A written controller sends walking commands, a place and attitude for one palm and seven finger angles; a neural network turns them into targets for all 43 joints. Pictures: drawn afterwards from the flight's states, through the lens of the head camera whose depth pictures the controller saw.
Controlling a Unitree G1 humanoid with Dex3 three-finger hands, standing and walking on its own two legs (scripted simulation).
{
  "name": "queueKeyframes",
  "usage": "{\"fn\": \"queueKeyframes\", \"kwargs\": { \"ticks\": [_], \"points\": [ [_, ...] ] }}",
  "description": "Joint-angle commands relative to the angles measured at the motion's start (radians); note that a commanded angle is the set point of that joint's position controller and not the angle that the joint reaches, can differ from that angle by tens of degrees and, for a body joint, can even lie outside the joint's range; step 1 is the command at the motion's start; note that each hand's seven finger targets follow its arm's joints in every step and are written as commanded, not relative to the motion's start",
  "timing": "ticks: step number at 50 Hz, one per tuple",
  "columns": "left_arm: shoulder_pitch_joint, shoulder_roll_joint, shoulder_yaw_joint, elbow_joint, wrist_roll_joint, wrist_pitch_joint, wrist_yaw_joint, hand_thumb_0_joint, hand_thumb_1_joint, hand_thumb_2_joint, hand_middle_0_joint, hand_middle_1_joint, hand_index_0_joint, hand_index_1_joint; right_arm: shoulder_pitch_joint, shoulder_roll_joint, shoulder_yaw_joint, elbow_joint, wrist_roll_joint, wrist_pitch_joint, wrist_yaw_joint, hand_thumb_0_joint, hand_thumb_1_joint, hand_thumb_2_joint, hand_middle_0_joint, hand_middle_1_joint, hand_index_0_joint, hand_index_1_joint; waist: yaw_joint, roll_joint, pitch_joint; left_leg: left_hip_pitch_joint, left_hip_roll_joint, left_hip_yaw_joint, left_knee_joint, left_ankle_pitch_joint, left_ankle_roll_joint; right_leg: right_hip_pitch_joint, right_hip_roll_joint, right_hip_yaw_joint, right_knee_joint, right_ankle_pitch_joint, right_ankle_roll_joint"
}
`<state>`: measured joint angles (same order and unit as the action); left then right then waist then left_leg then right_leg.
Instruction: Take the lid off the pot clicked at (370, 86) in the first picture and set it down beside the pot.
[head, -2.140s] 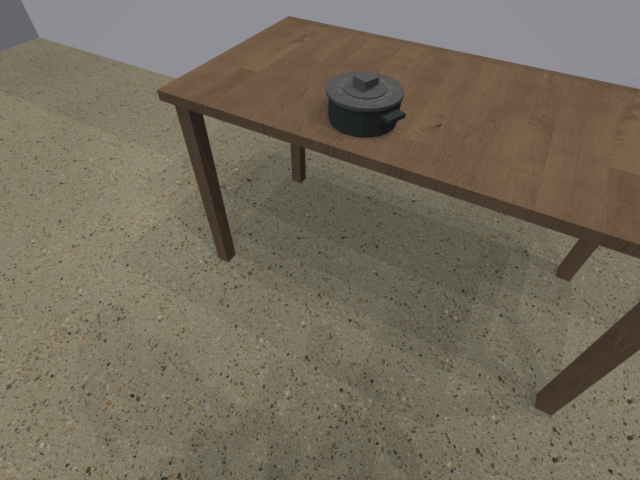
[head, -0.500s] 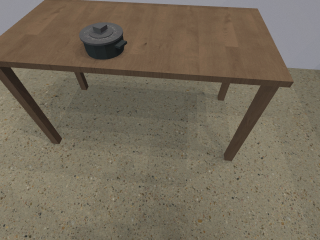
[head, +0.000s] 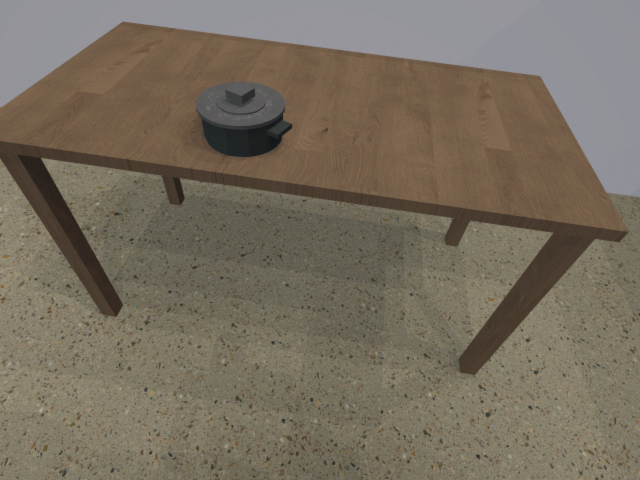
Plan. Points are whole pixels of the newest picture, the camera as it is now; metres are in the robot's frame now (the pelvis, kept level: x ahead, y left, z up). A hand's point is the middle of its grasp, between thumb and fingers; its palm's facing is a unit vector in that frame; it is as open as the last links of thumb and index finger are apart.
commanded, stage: take the last steps up to it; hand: left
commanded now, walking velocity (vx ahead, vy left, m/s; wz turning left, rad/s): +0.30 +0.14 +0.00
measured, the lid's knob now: (240, 92) +0.81 +0.21 +0.08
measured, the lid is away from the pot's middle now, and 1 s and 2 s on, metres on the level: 0.00 0.00 0.00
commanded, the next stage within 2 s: come to a stop and stand still in 0.62 s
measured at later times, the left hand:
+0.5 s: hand (207, 404) +0.26 +0.18 -0.15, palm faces +0.11 -0.97 -0.21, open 7.3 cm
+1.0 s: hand (155, 401) +0.27 +0.27 -0.18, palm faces +0.10 -0.98 -0.19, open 7.3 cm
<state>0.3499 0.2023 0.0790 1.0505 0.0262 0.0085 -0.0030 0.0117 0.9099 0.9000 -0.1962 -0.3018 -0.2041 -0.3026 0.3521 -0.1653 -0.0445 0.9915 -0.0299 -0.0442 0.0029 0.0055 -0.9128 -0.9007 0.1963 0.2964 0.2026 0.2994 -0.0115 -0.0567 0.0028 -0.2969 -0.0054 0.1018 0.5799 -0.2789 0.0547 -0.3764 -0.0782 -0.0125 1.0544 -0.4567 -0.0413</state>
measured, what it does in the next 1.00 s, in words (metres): walks ahead: right foot, then left foot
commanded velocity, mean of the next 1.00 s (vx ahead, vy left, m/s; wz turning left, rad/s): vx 0.08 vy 0.01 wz -0.01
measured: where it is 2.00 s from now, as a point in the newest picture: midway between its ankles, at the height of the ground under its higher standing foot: outside the picture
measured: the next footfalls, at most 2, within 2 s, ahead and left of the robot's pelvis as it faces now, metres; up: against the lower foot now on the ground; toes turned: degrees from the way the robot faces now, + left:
right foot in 0.38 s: +0.27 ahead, -0.09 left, +0.00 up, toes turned -8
left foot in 0.82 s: +0.41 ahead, +0.20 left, +0.00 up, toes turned +7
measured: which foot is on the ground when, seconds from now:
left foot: down 0.00-0.40, up 0.42-0.80, down 0.82-1.00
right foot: up 0.00-0.36, down 0.38-0.84, up 0.86-1.00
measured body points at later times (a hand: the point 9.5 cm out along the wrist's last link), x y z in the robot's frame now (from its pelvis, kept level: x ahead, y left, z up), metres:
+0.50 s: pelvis +0.18 +0.00 +0.00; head +0.20 -0.02 +0.45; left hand +0.25 +0.23 -0.13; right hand +0.14 -0.21 -0.17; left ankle +0.08 +0.11 -0.65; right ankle +0.23 -0.08 -0.73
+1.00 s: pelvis +0.28 +0.08 +0.01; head +0.31 +0.12 +0.45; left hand +0.26 +0.32 -0.17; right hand +0.40 -0.12 -0.13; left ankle +0.37 +0.19 -0.73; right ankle +0.23 -0.05 -0.66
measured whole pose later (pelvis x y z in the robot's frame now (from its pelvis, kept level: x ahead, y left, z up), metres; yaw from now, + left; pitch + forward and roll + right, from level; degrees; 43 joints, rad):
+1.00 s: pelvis +0.28 +0.08 +0.01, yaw +0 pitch -1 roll -1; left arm 0.30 0.21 0.06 1.04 0.01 0.04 0.04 0.01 0.91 0.90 -0.19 -0.30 -0.20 -0.30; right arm 0.09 -0.09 0.00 0.97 -0.01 -0.01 -0.03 0.00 -0.91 -0.90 0.20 0.30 0.21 0.30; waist 0.04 -0.07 0.09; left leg -0.34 0.06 0.11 0.49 -0.12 0.03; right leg -0.38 0.00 0.01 1.07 -0.53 0.03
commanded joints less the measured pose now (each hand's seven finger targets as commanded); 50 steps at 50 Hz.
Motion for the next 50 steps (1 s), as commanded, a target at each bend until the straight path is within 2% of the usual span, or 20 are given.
{"fn": "queueKeyframes", "kwargs": {
  "ticks": [1, 4, 15, 18, 19, 20, 21, 23, 26, 29, 36, 39, 40, 41, 42, 43, 45, 46, 48, 50],
  "points": [
    [-0.047, 0.042, 0.005, -0.097, 0.004, -0.043, -0.011, 0.000, 0.900, 0.900, -0.200, -0.300, -0.200, -0.300, 0.057, -0.097, -0.007, -0.022, 0.004, -0.022, -0.022, 0.000, -0.900, -0.900, 0.200, 0.300, 0.200, 0.300, 0.025, 0.132, 0.106, 0.059, 0.235, -0.338, -0.458, -0.146, 0.121, -0.296, -0.052, -0.002, 0.170, 0.190, 0.005],
    [-0.020, 0.030, 0.002, -0.093, 0.000, -0.033, -0.011, 0.000, 0.900, 0.900, -0.200, -0.300, -0.200, -0.300, 0.071, -0.097, -0.009, -0.002, 0.015, -0.040, -0.026, 0.000, -0.900, -0.900, 0.200, 0.300, 0.200, 0.300, 0.039, 0.108, 0.034, 0.154, 0.210, -0.241, -0.443, 0.077, 0.148, -0.283, -0.054, -0.023, 0.069, 0.220, 0.028],
    [-0.198, 0.000, 0.000, -0.181, 0.000, -0.048, -0.007, 0.000, 0.900, 0.900, -0.200, -0.300, -0.200, -0.300, 0.151, -0.090, -0.008, 0.066, 0.004, -0.040, -0.023, 0.000, -0.900, -0.900, 0.200, 0.300, 0.200, 0.300, -0.012, 0.083, 0.110, 0.219, 0.238, -0.166, -0.364, 0.303, 0.176, -0.169, -0.021, -0.085, -0.366, 0.205, 0.023],
    [0.059, 0.055, 0.019, -0.104, 0.006, -0.068, 0.002, 0.000, 0.900, 0.900, -0.200, -0.300, -0.200, -0.300, 0.123, -0.095, -0.008, 0.071, 0.014, -0.038, -0.021, 0.000, -0.900, -0.900, 0.200, 0.300, 0.200, 0.300, 0.102, -0.019, -0.014, 0.089, 0.147, -0.072, -0.031, 0.440, 0.092, 0.261, 0.013, -0.083, -0.534, 0.295, -0.006],
    [0.219, 0.131, 0.040, -0.061, 0.016, -0.082, 0.014, 0.000, 0.900, 0.900, -0.200, -0.300, -0.200, -0.300, 0.134, -0.065, -0.008, 0.051, 0.026, -0.040, -0.015, 0.000, -0.900, -0.900, 0.200, 0.300, 0.200, 0.300, 0.149, -0.191, -0.129, -0.132, 0.050, -0.006, 0.257, 0.193, 0.033, 0.534, -0.218, 0.238, -0.611, 0.226, -0.100],
    [0.282, 0.208, 0.053, -0.043, -0.001, -0.080, 0.021, 0.000, 0.900, 0.900, -0.200, -0.300, -0.200, -0.300, 0.149, -0.060, -0.009, 0.024, 0.019, -0.042, -0.010, 0.000, -0.900, -0.900, 0.200, 0.300, 0.200, 0.300, 0.126, -0.277, -0.172, -0.311, -0.047, -0.008, 0.541, -0.266, -0.013, 0.631, -0.443, 0.588, -0.783, 0.282, -0.202],
    [0.238, 0.181, 0.057, -0.051, -0.013, -0.078, 0.029, 0.000, 0.900, 0.900, -0.200, -0.300, -0.200, -0.300, 0.080, -0.096, -0.019, 0.019, 0.008, -0.033, -0.013, 0.000, -0.900, -0.900, 0.200, 0.300, 0.200, 0.300, 0.121, -0.082, -0.082, -0.377, 0.020, -0.108, 0.674, -0.246, -0.010, 0.554, -0.441, 0.553, -0.799, 0.290, -0.219],
    [0.106, 0.118, 0.036, -0.076, -0.016, -0.084, 0.038, 0.000, 0.900, 0.900, -0.200, -0.300, -0.200, -0.300, 0.006, -0.059, -0.017, 0.004, 0.006, -0.017, -0.007, 0.000, -0.900, -0.900, 0.200, 0.300, 0.200, 0.300, 0.073, -0.003, -0.010, -0.361, 0.080, -0.136, 0.703, -0.102, -0.015, 0.332, -0.382, 0.404, -0.819, 0.269, -0.181],
    [0.043, 0.037, 0.005, -0.074, -0.005, -0.097, 0.037, 0.000, 0.900, 0.900, -0.200, -0.300, -0.200, -0.300, 0.021, -0.008, -0.006, 0.023, 0.001, 0.019, 0.004, 0.000, -0.900, -0.900, 0.200, 0.300, 0.200, 0.300, 0.015, -0.026, 0.039, -0.276, 0.108, -0.100, 0.595, 0.006, -0.053, 0.163, -0.258, 0.100, -0.836, 0.473, -0.113],
    [0.046, 0.051, 0.005, -0.068, -0.002, -0.099, 0.033, 0.000, 0.900, 0.900, -0.200, -0.300, -0.200, -0.300, -0.009, -0.006, -0.010, 0.004, 0.004, 0.033, 0.011, 0.000, -0.900, -0.900, 0.200, 0.300, 0.200, 0.300, 0.010, -0.057, 0.030, -0.264, 0.122, -0.062, 0.485, 0.065, -0.083, 0.139, -0.236, 0.023, -0.846, 0.540, -0.114],
    [0.051, 0.133, 0.012, -0.042, 0.005, -0.087, 0.025, 0.000, 0.900, 0.900, -0.200, -0.300, -0.200, -0.300, -0.140, -0.025, -0.005, -0.051, 0.014, 0.012, 0.028, 0.000, -0.900, -0.900, 0.200, 0.300, 0.200, 0.300, 0.041, -0.101, 0.027, -0.129, 0.073, 0.006, 0.094, 0.103, -0.088, 0.195, -0.210, -0.026, -0.782, 0.555, -0.083],
    [0.041, 0.094, -0.004, -0.029, 0.001, -0.055, 0.035, 0.000, 0.900, 0.900, -0.200, -0.300, -0.200, -0.300, -0.068, -0.053, 0.000, -0.013, 0.015, -0.003, 0.004, 0.000, -0.900, -0.900, 0.200, 0.300, 0.200, 0.300, 0.008, -0.103, 0.003, 0.094, 0.051, -0.009, -0.141, 0.258, -0.088, 0.183, -0.134, -0.061, -0.600, 0.563, -0.025],
    [0.082, 0.063, -0.016, -0.019, -0.006, -0.048, 0.039, 0.000, 0.900, 0.900, -0.200, -0.300, -0.200, -0.300, -0.010, -0.114, -0.009, 0.001, 0.012, -0.011, -0.007, 0.000, -0.900, -0.900, 0.200, 0.300, 0.200, 0.300, -0.001, 0.042, -0.079, 0.245, 0.142, -0.065, -0.153, 0.556, -0.080, 0.150, -0.079, -0.079, -0.485, 0.385, 0.017],
    [0.158, 0.024, -0.027, -0.003, -0.021, -0.036, 0.046, 0.000, 0.900, 0.900, -0.200, -0.300, -0.200, -0.300, 0.015, -0.194, -0.018, 0.000, 0.012, -0.013, -0.018, 0.000, -0.900, -0.900, 0.200, 0.300, 0.200, 0.300, 0.009, 0.249, -0.157, 0.373, 0.330, -0.253, -0.130, 0.958, -0.011, 0.046, -0.002, -0.108, -0.392, 0.027, 0.062],
    [0.185, 0.024, -0.033, 0.009, -0.024, -0.022, 0.055, 0.000, 0.900, 0.900, -0.200, -0.300, -0.200, -0.300, 0.019, -0.212, -0.019, 0.006, 0.018, 0.006, -0.029, 0.000, -0.900, -0.900, 0.200, 0.300, 0.200, 0.300, -0.001, 0.266, -0.161, 0.310, 0.401, -0.268, -0.173, 1.132, 0.067, 0.087, 0.024, -0.055, -0.250, -0.192, 0.068],
    [0.177, 0.039, -0.035, -0.006, -0.019, -0.015, 0.059, 0.000, 0.900, 0.900, -0.200, -0.300, -0.200, -0.300, 0.008, -0.214, -0.019, -0.003, 0.016, 0.018, -0.033, 0.000, -0.900, -0.900, 0.200, 0.300, 0.200, 0.300, 0.001, 0.138, -0.092, 0.248, 0.417, -0.229, -0.181, 1.153, 0.102, 0.090, 0.029, -0.030, -0.132, -0.212, 0.054],
    [0.148, 0.050, -0.016, 0.006, -0.014, 0.015, 0.065, 0.000, 0.900, 0.900, -0.200, -0.300, -0.200, -0.300, -0.055, -0.177, -0.009, 0.000, 0.017, 0.024, -0.060, 0.000, -0.900, -0.900, 0.200, 0.300, 0.200, 0.300, 0.010, 0.331, -0.046, 0.119, 0.407, -0.241, -0.214, 1.101, 0.093, 0.041, 0.041, 0.066, 0.008, -0.144, 0.062],
    [0.122, 0.079, -0.003, -0.007, -0.011, 0.024, 0.061, 0.000, 0.900, 0.900, -0.200, -0.300, -0.200, -0.300, -0.081, -0.162, -0.011, -0.009, 0.018, 0.035, -0.062, 0.000, -0.900, -0.900, 0.200, 0.300, 0.200, 0.300, 0.007, 0.341, -0.015, 0.083, 0.387, -0.204, -0.223, 0.991, 0.102, 0.014, 0.037, 0.084, 0.056, -0.110, 0.060],
    [0.103, 0.093, 0.005, -0.033, -0.013, 0.033, 0.046, 0.000, 0.900, 0.900, -0.200, -0.300, -0.200, -0.300, -0.128, -0.159, -0.016, -0.032, 0.016, 0.044, -0.063, 0.000, -0.900, -0.900, 0.200, 0.300, 0.200, 0.300, 0.018, 0.205, -0.049, 0.111, 0.373, -0.191, -0.223, 0.796, 0.119, -0.044, 0.051, 0.075, 0.117, -0.061, 0.067],
    [0.077, 0.083, 0.012, -0.055, -0.011, 0.047, 0.035, 0.000, 0.900, 0.900, -0.200, -0.300, -0.200, -0.300, -0.154, -0.165, -0.029, -0.044, 0.015, 0.049, -0.063, 0.000, -0.900, -0.900, 0.200, 0.300, 0.200, 0.300, 0.019, 0.194, -0.083, 0.097, 0.361, -0.177, -0.254, 0.589, 0.113, -0.061, 0.054, 0.084, 0.141, 0.005, 0.075]
  ]
}}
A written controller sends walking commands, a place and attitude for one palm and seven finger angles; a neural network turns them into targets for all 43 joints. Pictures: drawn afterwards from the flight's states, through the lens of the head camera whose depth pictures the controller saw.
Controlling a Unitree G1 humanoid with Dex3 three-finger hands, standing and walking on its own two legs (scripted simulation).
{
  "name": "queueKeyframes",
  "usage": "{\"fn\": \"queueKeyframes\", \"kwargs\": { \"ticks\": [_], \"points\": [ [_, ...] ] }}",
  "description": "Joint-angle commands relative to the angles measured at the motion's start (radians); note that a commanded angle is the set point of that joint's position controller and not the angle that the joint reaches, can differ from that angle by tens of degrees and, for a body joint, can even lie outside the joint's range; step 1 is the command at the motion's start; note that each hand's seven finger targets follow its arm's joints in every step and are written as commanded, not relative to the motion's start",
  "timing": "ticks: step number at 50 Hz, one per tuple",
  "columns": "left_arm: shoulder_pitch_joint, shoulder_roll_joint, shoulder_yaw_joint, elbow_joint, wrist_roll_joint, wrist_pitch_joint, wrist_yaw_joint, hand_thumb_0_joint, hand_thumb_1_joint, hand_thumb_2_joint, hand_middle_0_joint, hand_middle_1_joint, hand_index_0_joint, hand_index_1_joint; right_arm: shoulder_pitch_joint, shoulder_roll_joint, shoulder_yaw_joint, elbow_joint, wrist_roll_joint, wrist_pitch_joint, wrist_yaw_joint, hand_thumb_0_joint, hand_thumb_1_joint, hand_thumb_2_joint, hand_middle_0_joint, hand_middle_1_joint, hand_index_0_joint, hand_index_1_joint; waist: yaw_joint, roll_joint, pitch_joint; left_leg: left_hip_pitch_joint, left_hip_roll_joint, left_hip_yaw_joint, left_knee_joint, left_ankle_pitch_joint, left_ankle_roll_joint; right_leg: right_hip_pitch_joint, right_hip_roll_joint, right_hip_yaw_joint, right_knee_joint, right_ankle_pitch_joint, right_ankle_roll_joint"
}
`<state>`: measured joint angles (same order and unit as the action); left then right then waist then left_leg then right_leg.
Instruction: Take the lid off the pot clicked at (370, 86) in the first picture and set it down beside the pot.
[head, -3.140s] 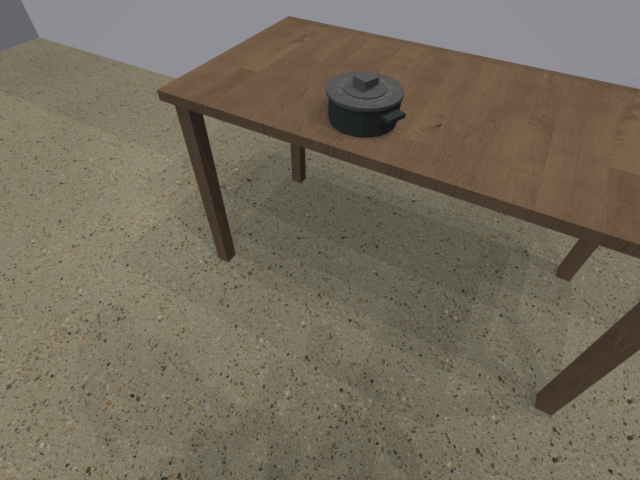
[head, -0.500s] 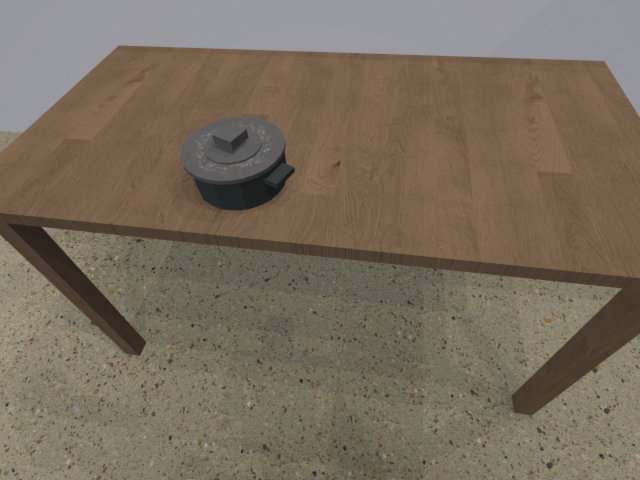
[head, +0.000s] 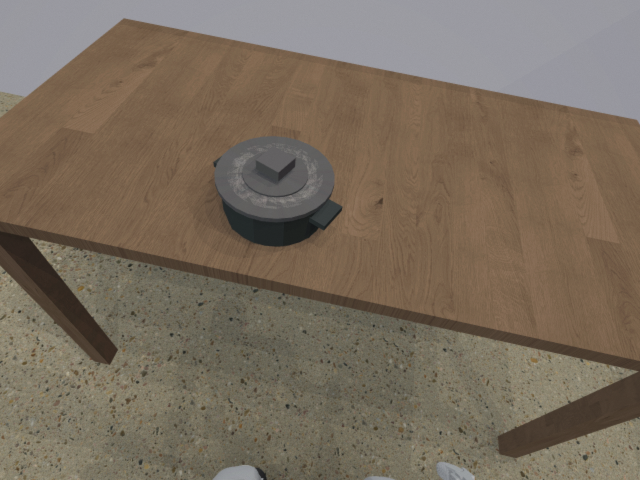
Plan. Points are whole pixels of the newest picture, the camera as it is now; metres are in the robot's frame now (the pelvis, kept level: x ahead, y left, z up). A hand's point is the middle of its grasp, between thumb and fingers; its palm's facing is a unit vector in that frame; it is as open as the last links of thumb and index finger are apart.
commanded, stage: come to a stop and stand still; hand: left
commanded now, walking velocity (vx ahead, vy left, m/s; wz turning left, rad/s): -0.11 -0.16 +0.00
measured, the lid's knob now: (275, 163) +0.52 +0.13 +0.07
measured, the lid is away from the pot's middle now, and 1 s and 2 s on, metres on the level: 0.00 0.00 0.00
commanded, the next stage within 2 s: look again from close up in 1.26 s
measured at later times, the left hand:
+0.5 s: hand out of the picture -0.05 +0.13 -0.15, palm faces +0.05 -0.98 -0.20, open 7.3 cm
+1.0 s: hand out of the picture -0.01 +0.23 -0.18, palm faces +0.01 -0.98 -0.21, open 7.3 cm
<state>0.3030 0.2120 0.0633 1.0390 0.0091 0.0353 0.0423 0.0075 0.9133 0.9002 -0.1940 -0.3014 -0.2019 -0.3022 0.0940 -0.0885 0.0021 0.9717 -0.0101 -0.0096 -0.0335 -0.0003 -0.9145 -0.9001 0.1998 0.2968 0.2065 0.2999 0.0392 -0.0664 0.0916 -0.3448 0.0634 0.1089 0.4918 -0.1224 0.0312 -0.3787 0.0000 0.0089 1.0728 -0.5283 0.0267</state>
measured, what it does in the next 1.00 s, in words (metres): steps on the spot: right foot, then left foot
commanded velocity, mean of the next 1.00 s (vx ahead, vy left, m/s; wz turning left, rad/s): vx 0.05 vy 0.03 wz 0.00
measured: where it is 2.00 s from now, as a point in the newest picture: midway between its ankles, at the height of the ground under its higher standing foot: outside the picture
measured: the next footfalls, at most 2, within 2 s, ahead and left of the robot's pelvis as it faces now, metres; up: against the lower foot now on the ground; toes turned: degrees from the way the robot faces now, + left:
right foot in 0.24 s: -0.04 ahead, -0.14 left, +0.00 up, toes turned -4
left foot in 0.62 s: -0.03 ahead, +0.09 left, +0.00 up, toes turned +1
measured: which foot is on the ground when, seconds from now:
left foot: down 0.00-0.26, up 0.28-0.60, down 0.62-1.00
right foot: up 0.00-0.22, down 0.24-1.00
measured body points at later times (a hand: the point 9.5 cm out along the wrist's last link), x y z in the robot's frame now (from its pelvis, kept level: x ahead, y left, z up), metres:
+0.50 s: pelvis -0.05 -0.03 +0.01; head -0.04 -0.05 +0.46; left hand -0.05 +0.19 -0.14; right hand -0.09 -0.28 -0.15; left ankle -0.06 +0.09 -0.69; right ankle -0.08 -0.14 -0.73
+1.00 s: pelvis -0.03 +0.05 -0.01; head -0.02 +0.06 +0.44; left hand -0.01 +0.28 -0.17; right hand +0.00 -0.19 -0.15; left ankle -0.07 +0.09 -0.73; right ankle -0.08 -0.13 -0.73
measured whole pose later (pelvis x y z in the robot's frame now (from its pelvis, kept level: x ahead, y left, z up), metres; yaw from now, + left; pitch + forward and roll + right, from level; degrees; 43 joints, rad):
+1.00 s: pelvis -0.03 +0.05 -0.01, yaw -1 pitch +0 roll -1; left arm 0.28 0.18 0.00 1.04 0.01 0.01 0.05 0.01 0.91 0.90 -0.19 -0.30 -0.20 -0.30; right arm 0.26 -0.18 0.01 1.01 -0.02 -0.02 -0.03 0.02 -0.95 -0.90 0.20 0.30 0.21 0.30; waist 0.01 -0.01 0.02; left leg -0.20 -0.07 0.08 0.56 -0.37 0.11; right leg -0.19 -0.09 -0.01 0.54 -0.35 0.01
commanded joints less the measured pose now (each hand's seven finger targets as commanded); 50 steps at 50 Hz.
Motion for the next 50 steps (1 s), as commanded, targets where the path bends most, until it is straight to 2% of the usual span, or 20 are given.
{"fn": "queueKeyframes", "kwargs": {
  "ticks": [1, 3, 7, 10, 11, 12, 13, 14, 15, 17, 20, 23, 26, 29, 30, 31, 33, 36, 42, 50],
  "points": [
    [0.124, 0.069, 0.031, -0.055, 0.007, 0.026, -0.014, 0.000, 0.900, 0.900, -0.200, -0.300, -0.200, -0.300, 0.090, -0.241, -0.079, -0.029, -0.005, 0.015, -0.026, 0.000, -0.900, -0.900, 0.200, 0.300, 0.200, 0.300, -0.028, 0.211, -0.186, 0.133, 0.280, -0.176, -0.186, 0.306, 0.128, -0.058, -0.021, 0.060, 0.118, 0.103, 0.009],
    [0.108, 0.064, 0.032, -0.075, 0.009, 0.032, -0.021, 0.000, 0.900, 0.900, -0.200, -0.300, -0.200, -0.300, 0.069, -0.233, -0.086, -0.042, -0.008, 0.017, -0.020, 0.000, -0.900, -0.900, 0.200, 0.300, 0.200, 0.300, -0.027, 0.198, -0.168, 0.072, 0.274, -0.194, -0.235, 0.027, 0.121, -0.035, -0.028, 0.047, 0.047, 0.104, 0.004],
    [0.119, 0.041, 0.024, -0.077, 0.011, 0.033, -0.031, 0.000, 0.900, 0.900, -0.200, -0.300, -0.200, -0.300, 0.063, -0.267, -0.105, -0.036, -0.026, 0.035, -0.003, 0.000, -0.900, -0.900, 0.200, 0.300, 0.200, 0.300, -0.035, 0.321, -0.146, 0.020, 0.243, -0.215, -0.327, -0.378, 0.077, 0.078, -0.024, -0.049, -0.261, 0.047, -0.026],
    [0.269, 0.018, 0.017, -0.017, 0.010, 0.019, -0.028, 0.000, 0.900, 0.900, -0.200, -0.300, -0.200, -0.300, 0.050, -0.266, -0.113, -0.031, -0.029, 0.050, 0.006, 0.000, -0.900, -0.900, 0.200, 0.300, 0.200, 0.300, 0.018, 0.224, -0.136, -0.123, 0.162, -0.156, -0.293, -0.542, 0.005, 0.344, 0.031, -0.122, -0.591, 0.148, -0.053],
    [0.311, 0.042, 0.018, -0.003, 0.019, 0.015, -0.023, 0.000, 0.900, 0.900, -0.200, -0.300, -0.200, -0.300, 0.067, -0.223, -0.107, -0.026, -0.021, 0.059, 0.010, 0.000, -0.900, -0.900, 0.200, 0.300, 0.200, 0.300, 0.028, 0.074, -0.114, -0.163, 0.069, -0.080, -0.165, -0.550, -0.036, 0.364, 0.004, -0.085, -0.748, 0.148, -0.063],
    [0.257, 0.106, 0.018, -0.027, 0.034, 0.004, -0.014, 0.000, 0.900, 0.900, -0.200, -0.300, -0.200, -0.300, 0.098, -0.134, -0.092, -0.030, -0.004, 0.070, 0.013, 0.000, -0.900, -0.900, 0.200, 0.300, 0.200, 0.300, -0.002, -0.207, -0.062, -0.216, -0.041, 0.005, 0.111, -0.483, -0.080, 0.230, -0.194, 0.212, -0.947, -0.177, -0.131],
    [0.089, 0.151, 0.005, -0.083, 0.027, 0.004, -0.008, 0.000, 0.900, 0.900, -0.200, -0.300, -0.200, -0.300, 0.090, -0.114, -0.091, -0.044, -0.010, 0.073, 0.016, 0.000, -0.900, -0.900, 0.200, 0.300, 0.200, 0.300, -0.029, -0.277, 0.041, -0.220, -0.070, -0.035, 0.347, -0.406, -0.076, 0.001, -0.343, 0.374, -1.057, -0.318, -0.194],
    [-0.028, 0.156, 0.009, -0.124, 0.027, -0.002, -0.002, 0.000, 0.900, 0.900, -0.200, -0.300, -0.200, -0.300, 0.104, -0.152, -0.095, -0.047, -0.016, 0.075, 0.023, 0.000, -0.900, -0.900, 0.200, 0.300, 0.200, 0.300, -0.071, -0.152, 0.054, -0.144, -0.053, -0.102, 0.491, -0.342, -0.057, -0.144, -0.368, 0.373, -1.084, -0.289, -0.219],
    [-0.085, 0.149, 0.018, -0.124, 0.013, -0.025, 0.003, 0.000, 0.900, 0.900, -0.200, -0.300, -0.200, -0.300, 0.123, -0.157, -0.095, -0.013, -0.023, 0.079, 0.029, 0.000, -0.900, -0.900, 0.200, 0.300, 0.200, 0.300, -0.082, -0.169, 0.047, -0.167, -0.042, -0.132, 0.547, -0.247, -0.048, -0.116, -0.296, 0.328, -1.070, -0.209, -0.176],
    [-0.080, 0.097, 0.004, -0.109, 0.007, -0.052, -0.005, 0.000, 0.900, 0.900, -0.200, -0.300, -0.200, -0.300, 0.200, -0.158, -0.093, 0.022, -0.021, 0.054, 0.042, 0.000, -0.900, -0.900, 0.200, 0.300, 0.200, 0.300, -0.098, -0.058, 0.048, -0.185, -0.027, -0.096, 0.553, -0.164, -0.052, 0.022, -0.224, 0.168, -0.955, 0.032, -0.140],
    [0.043, 0.093, 0.005, -0.065, 0.008, -0.068, -0.009, 0.000, 0.900, 0.900, -0.200, -0.300, -0.200, -0.300, 0.195, -0.148, -0.084, 0.030, -0.014, 0.032, 0.041, 0.000, -0.900, -0.900, 0.200, 0.300, 0.200, 0.300, -0.040, -0.011, -0.008, -0.211, -0.036, -0.073, 0.447, -0.158, -0.059, 0.221, -0.239, 0.142, -0.895, 0.173, -0.156],
    [0.119, 0.096, 0.009, -0.034, 0.011, -0.068, -0.008, 0.000, 0.900, 0.900, -0.200, -0.300, -0.200, -0.300, 0.144, -0.151, -0.078, 0.012, -0.012, 0.024, 0.034, 0.000, -0.900, -0.900, 0.200, 0.300, 0.200, 0.300, 0.012, -0.062, -0.027, -0.219, -0.029, -0.080, 0.327, -0.224, -0.061, 0.331, -0.286, 0.186, -0.871, 0.241, -0.192],
    [0.109, 0.082, 0.009, -0.014, 0.016, -0.066, -0.004, 0.000, 0.900, 0.900, -0.200, -0.300, -0.200, -0.300, 0.160, -0.127, -0.061, 0.023, -0.006, 0.016, 0.020, 0.000, -0.900, -0.900, 0.200, 0.300, 0.200, 0.300, 0.006, -0.094, -0.038, -0.102, -0.030, -0.085, 0.161, -0.290, -0.053, 0.308, -0.307, 0.201, -0.815, 0.450, -0.211],
    [0.050, 0.057, 0.000, 0.003, 0.002, -0.063, -0.003, 0.000, 0.900, 0.900, -0.200, -0.300, -0.200, -0.300, 0.267, -0.100, -0.044, 0.085, 0.001, -0.001, 0.008, 0.000, -0.900, -0.900, 0.200, 0.300, 0.200, 0.300, -0.044, -0.059, -0.084, 0.185, -0.052, -0.085, -0.132, -0.067, -0.043, 0.199, -0.208, 0.097, -0.704, 0.553, -0.135],
    [0.130, 0.052, -0.027, 0.033, 0.011, -0.086, 0.041, 0.000, 0.900, 0.900, -0.200, -0.300, -0.200, -0.300, 0.180, -0.148, -0.028, 0.033, -0.009, -0.011, 0.013, 0.000, -0.900, -0.900, 0.200, 0.300, 0.200, 0.300, -0.011, -0.005, 0.003, 0.104, -0.012, -0.100, 0.110, -0.093, -0.048, 0.172, -0.173, 0.104, -0.649, 0.840, -0.081],
    [0.081, 0.094, -0.027, -0.013, 0.014, -0.094, 0.031, 0.000, 0.900, 0.900, -0.200, -0.300, -0.200, -0.300, 0.275, -0.117, -0.028, 0.015, -0.006, -0.005, 0.018, 0.000, -0.900, -0.900, 0.200, 0.300, 0.200, 0.300, -0.069, -0.011, -0.104, 0.090, -0.020, -0.093, 0.087, -0.231, -0.022, 0.191, -0.209, 0.112, -0.672, 0.631, -0.099],
    [0.036, 0.090, -0.013, -0.028, 0.013, -0.086, 0.020, 0.000, 0.900, 0.900, -0.200, -0.300, -0.200, -0.300, 0.291, -0.121, -0.023, 0.010, -0.013, 0.001, 0.021, 0.000, -0.900, -0.900, 0.200, 0.300, 0.200, 0.300, -0.067, 0.104, -0.131, 0.127, -0.004, -0.101, 0.024, -0.164, -0.023, 0.149, -0.193, 0.088, -0.657, 0.402, -0.127],
    [0.091, 0.024, -0.042, -0.002, 0.007, -0.075, 0.015, 0.000, 0.900, 0.900, -0.200, -0.300, -0.200, -0.300, 0.282, -0.156, -0.018, 0.018, -0.007, -0.027, 0.006, 0.000, -0.900, -0.900, 0.200, 0.300, 0.200, 0.300, -0.038, 0.247, -0.149, 0.144, 0.069, -0.198, 0.021, 0.371, 0.024, 0.204, -0.093, -0.026, -0.519, 0.451, -0.084],
    [0.085, 0.010, -0.052, -0.007, 0.006, -0.045, 0.016, 0.000, 0.900, 0.900, -0.200, -0.300, -0.200, -0.300, 0.255, -0.184, -0.014, 0.001, -0.003, -0.021, -0.006, 0.000, -0.900, -0.900, 0.200, 0.300, 0.200, 0.300, -0.034, 0.079, -0.026, 0.100, 0.059, -0.213, -0.032, 0.269, 0.027, 0.178, -0.081, -0.028, -0.561, 0.346, -0.070],
    [0.053, 0.041, -0.049, -0.036, 0.004, -0.027, 0.009, 0.000, 0.900, 0.900, -0.200, -0.300, -0.200, -0.300, 0.237, -0.211, -0.015, -0.005, -0.005, -0.022, -0.010, 0.000, -0.900, -0.900, 0.200, 0.300, 0.200, 0.300, -0.028, 0.113, -0.051, 0.180, 0.072, -0.239, -0.101, 0.337, 0.029, 0.156, -0.073, -0.043, -0.541, 0.294, -0.045]
  ]
}}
